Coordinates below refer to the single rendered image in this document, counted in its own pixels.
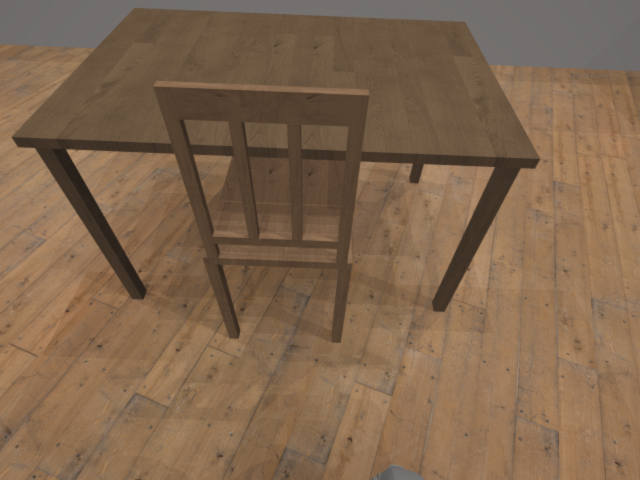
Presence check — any chair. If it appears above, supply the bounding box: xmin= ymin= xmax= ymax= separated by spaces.
xmin=153 ymin=81 xmax=369 ymax=343

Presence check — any table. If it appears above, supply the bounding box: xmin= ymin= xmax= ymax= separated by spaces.
xmin=12 ymin=8 xmax=540 ymax=312

